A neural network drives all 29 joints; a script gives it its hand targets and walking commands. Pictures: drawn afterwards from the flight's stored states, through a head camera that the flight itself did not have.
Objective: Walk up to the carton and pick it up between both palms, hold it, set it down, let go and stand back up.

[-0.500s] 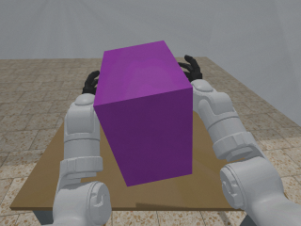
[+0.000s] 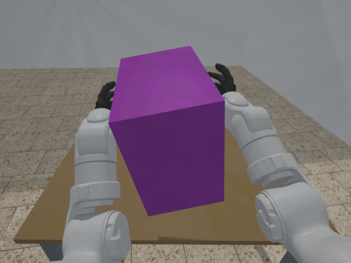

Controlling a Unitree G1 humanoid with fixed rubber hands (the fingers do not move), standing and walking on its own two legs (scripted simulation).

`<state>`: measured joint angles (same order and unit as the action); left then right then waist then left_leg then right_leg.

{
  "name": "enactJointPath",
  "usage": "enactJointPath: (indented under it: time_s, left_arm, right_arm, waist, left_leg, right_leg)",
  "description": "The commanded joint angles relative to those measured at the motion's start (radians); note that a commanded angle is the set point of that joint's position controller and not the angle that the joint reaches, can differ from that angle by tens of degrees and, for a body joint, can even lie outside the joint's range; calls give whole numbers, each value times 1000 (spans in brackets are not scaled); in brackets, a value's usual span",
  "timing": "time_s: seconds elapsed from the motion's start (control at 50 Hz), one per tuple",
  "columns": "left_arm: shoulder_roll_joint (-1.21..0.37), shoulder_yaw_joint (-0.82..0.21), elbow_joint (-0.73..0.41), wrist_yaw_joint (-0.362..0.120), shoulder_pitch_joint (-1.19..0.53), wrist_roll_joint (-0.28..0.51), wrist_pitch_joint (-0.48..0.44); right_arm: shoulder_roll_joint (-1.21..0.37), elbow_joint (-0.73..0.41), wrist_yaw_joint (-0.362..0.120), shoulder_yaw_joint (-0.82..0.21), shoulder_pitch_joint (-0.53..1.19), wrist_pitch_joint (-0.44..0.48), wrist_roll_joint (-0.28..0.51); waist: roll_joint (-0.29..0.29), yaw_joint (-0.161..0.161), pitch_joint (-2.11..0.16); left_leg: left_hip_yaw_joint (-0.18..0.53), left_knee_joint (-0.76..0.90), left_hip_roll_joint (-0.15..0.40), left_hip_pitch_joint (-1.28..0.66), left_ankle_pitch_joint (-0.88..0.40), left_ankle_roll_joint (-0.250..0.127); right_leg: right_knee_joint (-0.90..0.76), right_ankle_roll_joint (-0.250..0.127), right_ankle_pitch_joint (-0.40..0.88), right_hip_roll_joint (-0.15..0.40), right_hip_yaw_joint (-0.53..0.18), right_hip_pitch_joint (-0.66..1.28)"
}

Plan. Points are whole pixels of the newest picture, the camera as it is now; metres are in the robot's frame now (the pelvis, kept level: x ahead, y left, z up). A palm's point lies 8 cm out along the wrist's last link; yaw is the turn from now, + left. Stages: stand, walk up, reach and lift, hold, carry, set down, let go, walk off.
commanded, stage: set down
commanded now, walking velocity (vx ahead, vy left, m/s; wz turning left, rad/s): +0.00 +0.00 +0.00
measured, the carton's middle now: (170, 127) +0.37 +0.01 +0.21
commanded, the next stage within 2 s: none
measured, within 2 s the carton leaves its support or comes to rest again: neither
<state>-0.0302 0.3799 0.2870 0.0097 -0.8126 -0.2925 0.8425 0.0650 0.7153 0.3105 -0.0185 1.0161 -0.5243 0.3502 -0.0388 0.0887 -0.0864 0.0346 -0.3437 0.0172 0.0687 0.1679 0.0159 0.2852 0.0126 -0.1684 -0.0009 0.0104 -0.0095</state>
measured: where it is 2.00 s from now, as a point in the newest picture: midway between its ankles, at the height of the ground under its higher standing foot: outside the picture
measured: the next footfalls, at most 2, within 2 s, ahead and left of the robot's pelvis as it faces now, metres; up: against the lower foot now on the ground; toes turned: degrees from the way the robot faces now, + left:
none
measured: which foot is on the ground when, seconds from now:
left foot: down 0.00-1.00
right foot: down 0.00-1.00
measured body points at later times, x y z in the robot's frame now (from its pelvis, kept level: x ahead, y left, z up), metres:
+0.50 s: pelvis +0.00 +0.00 +0.00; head -0.05 +0.05 +0.45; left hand +0.40 +0.16 +0.18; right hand +0.40 -0.10 +0.20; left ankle +0.02 +0.13 -0.75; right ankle +0.00 -0.12 -0.75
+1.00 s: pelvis +0.01 +0.00 +0.00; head -0.02 +0.04 +0.45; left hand +0.42 +0.15 +0.14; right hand +0.42 -0.11 +0.18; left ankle +0.02 +0.12 -0.75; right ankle +0.00 -0.12 -0.75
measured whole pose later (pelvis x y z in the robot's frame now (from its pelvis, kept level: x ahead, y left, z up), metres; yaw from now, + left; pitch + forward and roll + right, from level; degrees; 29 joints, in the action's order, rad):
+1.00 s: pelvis +0.01 +0.00 +0.00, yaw +1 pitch -7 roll +0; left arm -0.06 0.42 0.55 -0.02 -0.72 -0.40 0.37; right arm -0.08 0.92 0.17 0.21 0.85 0.03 -0.04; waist -0.09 0.06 0.05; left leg 0.02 -0.29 0.02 0.00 0.16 0.02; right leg 0.24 0.01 -0.17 0.01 0.05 0.07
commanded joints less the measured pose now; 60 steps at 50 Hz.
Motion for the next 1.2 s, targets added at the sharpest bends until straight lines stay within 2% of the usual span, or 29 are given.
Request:
enactJointPath:
  time_s: [0.0, 0.08, 0.16, 0.22, 0.28, 0.32, 0.4, 0.42, 0.46, 0.52, 0.54, 0.56, 0.66, 0.76, 0.8, 0.86, 0.94, 1.04, 1.08, 1.18]
  left_arm:
    - [-529, -396, -69, -139, -903, 121, -148]
    - [-504, -324, 8, -154, -890, 65, -239]
    - [-466, -241, 137, -197, -780, -12, -307]
    - [-433, -198, 180, -240, -681, -54, -338]
    - [-446, -238, 161, -256, -654, -51, -372]
    - [-468, -288, 121, -248, -656, -35, -395]
    - [-544, -411, 51, -204, -691, 19, -440]
    - [-560, -431, 52, -194, -689, 25, -449]
    - [-582, -468, 39, -170, -718, 46, -463]
    - [-599, -470, 60, -140, -727, 41, -469]
    - [-598, -472, 57, -133, -752, 44, -472]
    - [-604, -456, 69, -125, -760, 39, -474]
    - [-563, -347, 184, -123, -716, -17, -472]
    - [-521, -254, 253, -157, -625, -67, -476]
    - [-520, -257, 244, -170, -603, -67, -491]
    - [-524, -277, 222, -176, -600, -50, -520]
    - [-553, -342, 159, -165, -640, -13, -555]
    - [-596, -420, 105, -125, -706, 30, -598]
    - [-607, -423, 134, -115, -703, 28, -603]
    - [-598, -367, 205, -118, -671, 1, -608]
  right_arm:
    - [-677, -189, -126, -199, 719, 53, 55]
    - [-666, -135, -151, -132, 728, 179, -49]
    - [-626, -2, -166, -33, 616, 304, -182]
    - [-575, 38, -169, 15, 537, 381, -262]
    - [-550, 5, -171, 21, 520, 452, -300]
    - [-547, -33, -179, -3, 526, 498, -301]
    - [-556, -113, -202, -51, 570, 574, -291]
    - [-564, -134, -208, -64, 586, 585, -290]
    - [-564, -148, -223, -72, 602, 594, -291]
    - [-569, -132, -243, -69, 611, 586, -307]
    - [-568, -122, -249, -58, 617, 584, -316]
    - [-582, -115, -255, -62, 632, 580, -317]
    - [-587, 32, -266, 1, 572, 557, -369]
    - [-576, 111, -257, 39, 488, 563, -393]
    - [-581, 91, -250, 34, 475, 578, -401]
    - [-597, 63, -242, 10, 457, 598, -398]
    - [-620, 32, -243, -16, 454, 613, -393]
    - [-654, -9, -259, -48, 484, 625, -389]
    - [-661, 4, -263, -51, 489, 621, -392]
    - [-675, 49, -262, -27, 467, 607, -419]
  waist:
    - [64, -21, -286]
    - [38, -48, -317]
    - [25, -23, -232]
    - [5, 1, -157]
    - [27, 23, -153]
    - [55, 25, -175]
    - [105, 31, -258]
    - [108, 20, -280]
    - [114, 19, -316]
    - [87, -17, -329]
    - [89, -14, -351]
    - [82, -39, -356]
    - [42, -49, -294]
    - [34, -43, -209]
    - [29, -24, -220]
    - [33, -10, -237]
    - [66, -5, -284]
    - [85, -20, -388]
    - [80, -36, -403]
    - [42, -43, -370]
  left_leg:
    - [-57, 45, -57, -103, -119, 5]
    - [-78, 33, -53, -147, -170, 5]
    - [-96, 43, -54, -180, -198, -1]
    - [-107, 58, -58, -176, -207, -5]
    - [-113, 54, -54, -193, -244, 3]
    - [-111, 37, -50, -212, -306, 16]
    - [-97, -3, -35, -276, -453, 47]
    - [-96, -2, -33, -289, -455, 47]
    - [-93, 6, -32, -285, -425, 48]
    - [-100, 36, -28, -255, -314, 35]
    - [-102, 44, -30, -238, -277, 33]
    - [-105, 50, -30, -222, -250, 29]
    - [-117, 83, -31, -162, -161, 4]
    - [-127, 81, -36, -148, -227, 1]
    - [-125, 64, -41, -149, -278, 8]
    - [-119, 47, -44, -158, -331, 16]
    - [-108, 33, -43, -179, -369, 30]
    - [-98, 7, -38, -218, -427, 46]
    - [-94, 11, -35, -221, -421, 43]
    - [-107, 38, -40, -152, -329, 28]
  right_leg:
    - [-35, 41, 67, -66, 45, 20]
    - [-26, 50, 115, -52, 56, 70]
    - [-37, 60, 188, -32, 71, 114]
    - [-32, 68, 284, -21, 86, 174]
    - [-35, 64, 294, -19, 95, 184]
    - [-35, 55, 298, -24, 106, 178]
    - [-46, 36, 257, -36, 127, 149]
    - [-53, 30, 236, -38, 127, 139]
    - [-59, 29, 190, -40, 133, 109]
    - [-64, 27, 102, -41, 130, 87]
    - [-59, 28, 88, -38, 131, 82]
    - [-52, 29, 79, -37, 124, 90]
    - [-45, 36, 68, -32, 110, 110]
    - [-39, 45, 200, -28, 101, 172]
    - [-27, 50, 306, -25, 101, 207]
    - [-15, 55, 394, -23, 100, 224]
    - [-13, 52, 384, -29, 105, 198]
    - [-8, 44, 365, -40, 107, 137]
    - [-7, 45, 366, -40, 104, 125]
    - [1, 53, 387, -31, 94, 169]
